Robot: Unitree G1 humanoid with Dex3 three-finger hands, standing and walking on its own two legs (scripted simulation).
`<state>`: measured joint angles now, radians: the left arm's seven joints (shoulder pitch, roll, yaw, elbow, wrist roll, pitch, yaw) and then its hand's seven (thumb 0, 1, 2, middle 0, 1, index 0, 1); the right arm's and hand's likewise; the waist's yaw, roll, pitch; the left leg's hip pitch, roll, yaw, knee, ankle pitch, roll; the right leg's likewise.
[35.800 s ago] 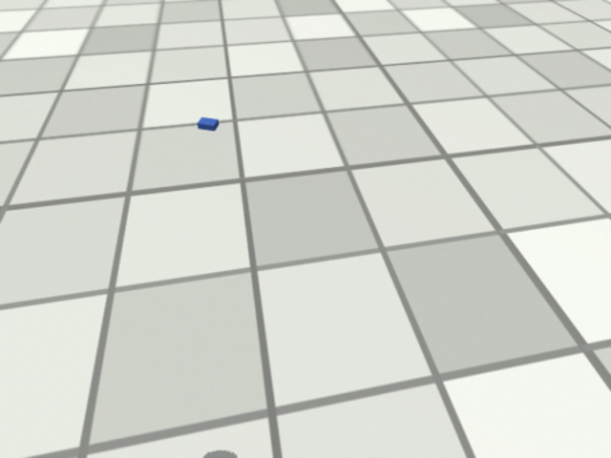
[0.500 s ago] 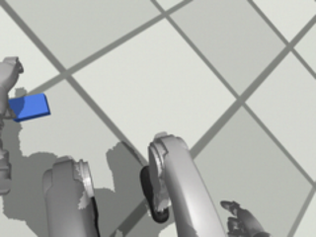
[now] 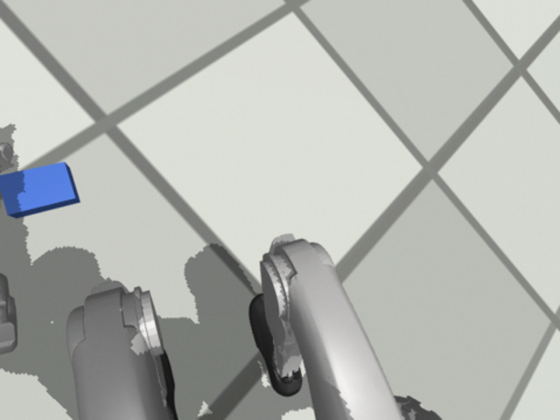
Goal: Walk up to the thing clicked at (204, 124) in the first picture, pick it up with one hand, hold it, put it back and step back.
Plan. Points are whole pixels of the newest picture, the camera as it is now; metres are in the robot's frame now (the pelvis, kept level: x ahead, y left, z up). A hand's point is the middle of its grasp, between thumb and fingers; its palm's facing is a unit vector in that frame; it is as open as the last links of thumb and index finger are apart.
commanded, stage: home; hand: left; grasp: from above
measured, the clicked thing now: (40, 189) +0.50 +0.28 -0.34
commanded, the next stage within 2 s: none
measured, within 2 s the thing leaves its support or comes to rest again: neither
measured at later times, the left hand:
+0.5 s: hand out of the picture +0.31 +0.25 +0.06, palm faces -0.02 -0.90 -0.44, open 7.4 cm
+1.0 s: hand out of the picture +0.24 +0.21 +0.27, palm faces +0.20 -0.96 -0.21, open 7.4 cm
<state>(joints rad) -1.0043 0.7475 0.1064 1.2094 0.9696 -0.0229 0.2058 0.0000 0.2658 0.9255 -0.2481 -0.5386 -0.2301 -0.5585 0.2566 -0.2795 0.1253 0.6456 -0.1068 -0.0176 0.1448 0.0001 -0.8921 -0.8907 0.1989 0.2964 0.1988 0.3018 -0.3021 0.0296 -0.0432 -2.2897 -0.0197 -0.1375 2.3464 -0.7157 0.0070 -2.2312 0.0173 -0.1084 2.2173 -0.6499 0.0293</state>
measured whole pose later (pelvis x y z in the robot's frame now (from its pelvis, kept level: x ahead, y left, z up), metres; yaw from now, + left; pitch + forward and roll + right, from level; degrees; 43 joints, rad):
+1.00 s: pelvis +0.06 +0.00 +0.34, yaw +9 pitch +15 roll -3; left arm 0.31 0.22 0.05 0.07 -0.07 0.38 0.08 0.01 0.90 0.90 -0.21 -0.30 -0.20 -0.30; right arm 0.28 -0.22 0.05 0.54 0.03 -0.13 -0.16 0.01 -0.90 -0.89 0.20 0.30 0.20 0.30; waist -0.08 0.04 -0.17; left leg -0.87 0.01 -0.07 1.12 -0.51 -0.01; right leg -0.83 0.02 -0.05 1.05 -0.47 0.00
